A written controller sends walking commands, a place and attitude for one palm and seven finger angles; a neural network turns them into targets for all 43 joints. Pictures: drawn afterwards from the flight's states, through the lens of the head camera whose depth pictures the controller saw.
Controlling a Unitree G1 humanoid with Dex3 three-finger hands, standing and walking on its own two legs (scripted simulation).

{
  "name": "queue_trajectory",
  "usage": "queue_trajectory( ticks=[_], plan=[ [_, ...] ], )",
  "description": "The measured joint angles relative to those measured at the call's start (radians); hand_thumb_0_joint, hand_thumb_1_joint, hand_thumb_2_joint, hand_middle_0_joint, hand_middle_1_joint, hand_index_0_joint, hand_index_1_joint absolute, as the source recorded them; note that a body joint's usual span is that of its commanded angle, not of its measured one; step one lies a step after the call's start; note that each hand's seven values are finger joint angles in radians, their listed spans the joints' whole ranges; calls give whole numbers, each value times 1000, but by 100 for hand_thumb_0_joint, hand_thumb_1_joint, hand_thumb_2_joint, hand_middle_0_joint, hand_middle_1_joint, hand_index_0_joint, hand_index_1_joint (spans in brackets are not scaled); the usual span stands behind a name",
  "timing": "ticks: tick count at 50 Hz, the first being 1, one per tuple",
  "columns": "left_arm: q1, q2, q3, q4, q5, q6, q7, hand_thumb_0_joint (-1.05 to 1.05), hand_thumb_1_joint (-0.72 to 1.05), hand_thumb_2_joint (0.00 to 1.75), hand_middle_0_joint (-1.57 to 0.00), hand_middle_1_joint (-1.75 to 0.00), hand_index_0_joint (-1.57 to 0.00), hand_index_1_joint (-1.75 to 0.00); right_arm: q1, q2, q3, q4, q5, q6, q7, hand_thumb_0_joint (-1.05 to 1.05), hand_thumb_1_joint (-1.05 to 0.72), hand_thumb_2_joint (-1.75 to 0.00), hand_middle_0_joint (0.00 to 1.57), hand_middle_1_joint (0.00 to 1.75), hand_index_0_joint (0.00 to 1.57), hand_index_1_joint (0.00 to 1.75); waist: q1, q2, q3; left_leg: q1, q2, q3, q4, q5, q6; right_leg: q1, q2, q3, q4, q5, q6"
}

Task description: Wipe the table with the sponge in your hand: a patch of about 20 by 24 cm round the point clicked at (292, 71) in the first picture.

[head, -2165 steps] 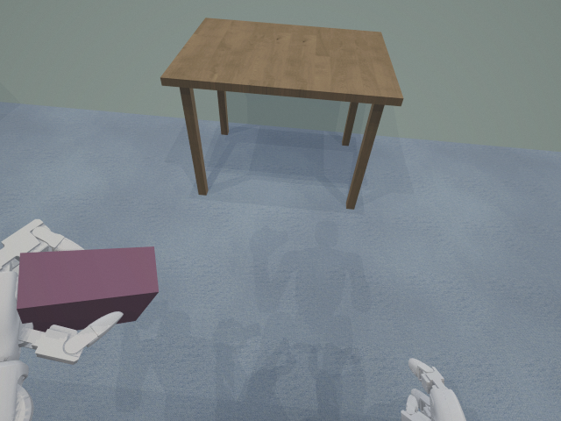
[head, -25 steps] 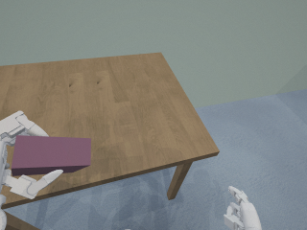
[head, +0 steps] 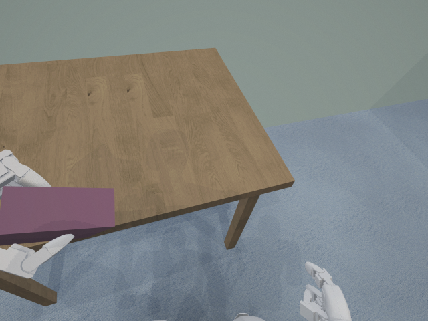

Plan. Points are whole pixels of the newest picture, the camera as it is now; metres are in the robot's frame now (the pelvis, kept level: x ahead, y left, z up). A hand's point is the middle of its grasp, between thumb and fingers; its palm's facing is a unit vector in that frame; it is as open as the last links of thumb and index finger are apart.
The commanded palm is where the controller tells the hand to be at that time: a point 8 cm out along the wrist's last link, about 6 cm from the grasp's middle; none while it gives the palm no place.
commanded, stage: step back with the hand held close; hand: left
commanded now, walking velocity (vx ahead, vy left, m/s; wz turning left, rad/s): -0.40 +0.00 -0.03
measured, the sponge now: (69, 217) +0.23 +0.22 +0.13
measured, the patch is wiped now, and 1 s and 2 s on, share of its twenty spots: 1.00 1.00 1.00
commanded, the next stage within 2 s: stop stepping back and stand still in 0.24 s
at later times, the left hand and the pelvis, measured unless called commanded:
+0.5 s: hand out of the picture +0.01 +0.24 +0.16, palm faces +0.46 -0.82 -0.34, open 9.4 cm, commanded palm -0.03 +0.26 +0.18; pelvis -0.18 -0.02 -0.01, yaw +2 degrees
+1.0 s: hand out of the picture -0.09 +0.20 +0.16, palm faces +0.36 -0.85 -0.38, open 9.4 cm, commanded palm -0.14 +0.23 +0.18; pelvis -0.30 -0.05 -0.01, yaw -1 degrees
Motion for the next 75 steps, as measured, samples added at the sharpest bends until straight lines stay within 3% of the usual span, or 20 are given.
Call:
queue_trajectory(
  ticks=[5,8,11,14,20,21,23,27,32,35,38,41,44,47,50,54,61,64,68,75],
  plan=[
    [-39,-48,-55,7,-1,10,-9,-1,-48,110,-79,-141,-82,-141,17,-3,29,-1,4,-6,5,1,-90,-89,20,30,21,30,11,42,-5,-25,26,-3,16,28,-18,139,-8,-7,-212,145,1],
    [-73,-69,-90,40,9,0,-25,-1,-48,110,-79,-141,-82,-141,0,-25,29,1,8,2,3,1,-90,-89,21,30,21,30,-4,114,17,-71,69,-53,75,22,-22,147,40,-51,-255,192,-25],
    [-69,-60,-112,47,-3,-12,-31,-1,-49,110,-79,-141,-82,-141,-3,-29,9,8,26,16,-9,1,-90,-89,21,30,21,30,-8,77,2,-163,0,-75,371,-166,-28,96,13,-50,-233,218,-41],
    [-4,-54,-100,37,-6,-11,-28,-1,-49,110,-79,-140,-82,-141,3,-35,0,0,20,42,-20,1,-90,-89,21,30,21,30,-24,20,-43,-166,-35,-43,520,-204,-29,39,-23,-28,-226,251,-38],
    [-12,-19,-75,13,-9,-16,-20,-1,-49,110,-80,-140,-82,-140,30,-90,-18,-24,15,35,-51,1,-91,-89,20,30,20,30,-38,-20,-88,56,-10,-16,114,-210,7,-91,-60,-53,-175,308,-18],
    [-31,-13,-64,24,-10,-20,-15,-1,-49,110,-80,-140,-82,-140,25,-83,-20,-13,15,33,-56,1,-91,-89,20,30,20,30,-28,-52,-72,58,-28,-1,109,-187,4,-108,-71,-32,-133,243,-18],
    [-45,-26,-47,61,-2,-15,5,-1,-49,110,-80,-140,-83,-140,36,-69,-14,-3,17,16,-58,1,-91,-89,20,30,20,30,-8,-71,-57,76,-30,22,108,-147,-5,-145,-45,1,57,54,-11],
    [-67,-60,-48,130,12,14,23,-1,-49,110,-80,-140,-83,-140,111,-41,-11,17,29,-33,-29,1,-91,-90,20,30,20,30,-23,-24,-101,100,-8,-9,51,-78,-6,-140,-9,-4,370,24,5],
    [-105,-102,-76,193,5,-3,3,-1,-49,110,-79,-140,-82,-141,158,-35,21,57,33,-37,-11,1,-90,-90,20,30,20,30,-10,36,-144,65,26,-22,29,-35,-9,57,-31,-51,139,3,-2],
    [-146,-92,-85,218,9,-8,-12,-1,-49,110,-79,-141,-82,-141,139,-36,35,48,27,-30,-16,1,-90,-89,20,30,21,30,-1,61,-119,-26,40,-26,156,-125,6,185,-32,-74,-97,24,-28],
    [-179,-118,-139,234,6,-3,-41,-1,-49,110,-79,-141,-82,-141,93,-52,25,89,35,-5,-15,1,-90,-89,20,30,21,30,-11,109,-71,-149,5,-82,501,-156,22,174,-4,-114,-86,48,-47],
    [-110,-117,-153,195,-7,-17,-65,-1,-49,110,-79,-141,-82,-141,84,-43,18,96,41,17,-6,1,-90,-89,20,30,21,30,-17,70,-88,-190,-30,-43,648,-87,27,165,-7,-97,-146,103,-54],
    [-26,-83,-127,128,-8,-33,-62,-1,-49,110,-80,-140,-82,-140,90,-39,14,62,39,15,-10,1,-91,-89,20,30,21,30,-25,23,-111,-125,-13,7,476,-98,47,128,-33,-102,-190,145,-65],
    [9,-52,-93,75,-10,-45,-36,-1,-49,110,-80,-140,-83,-140,93,-67,10,17,33,-17,-31,1,-90,-89,20,30,21,30,-12,23,-112,44,5,14,116,-156,70,61,-47,-131,-141,116,-62],
    [-40,-29,-61,113,-2,-41,-11,-1,-49,110,-80,-140,-83,-140,67,-59,-2,20,29,-48,-46,1,-91,-89,20,30,20,30,-12,-7,-74,62,-17,37,78,-115,34,-32,-54,-73,120,-64,-41],
    [-93,-39,-57,173,5,-16,0,-1,-49,110,-80,-140,-83,-140,90,-38,4,37,41,-79,-26,1,-91,-90,20,30,20,30,-36,7,-86,112,-25,23,-11,-37,24,-84,-55,-57,330,-29,-20],
    [-26,-69,-90,167,-15,-14,-9,-1,-49,110,-79,-141,-82,-141,131,-24,36,32,28,-53,-20,1,-90,-90,20,30,20,30,-43,68,-93,129,8,-3,-44,-24,3,103,-66,-99,-79,-11,-20],
    [-34,-59,-103,160,-9,-9,-15,-1,-49,110,-79,-141,-82,-141,114,-38,30,35,23,-31,-22,1,-90,-89,20,30,21,30,-24,94,-60,38,19,-33,168,-153,26,154,-46,-122,-175,152,-43],
    [-72,-95,-134,170,-10,-14,-34,-1,-49,110,-80,-140,-82,-141,64,-63,5,100,25,0,-19,1,-90,-89,20,30,21,30,-4,98,-24,-70,-14,-42,440,-146,28,178,-42,-147,-179,144,-56],
    [-21,-75,-104,90,-19,-39,1,-1,-49,110,-80,-140,-83,-140,56,-90,-16,19,15,-11,-44,1,-91,-89,20,30,20,30,-20,47,-42,78,-1,-9,21,-84,43,154,-65,-145,-170,134,-46]
  ],
)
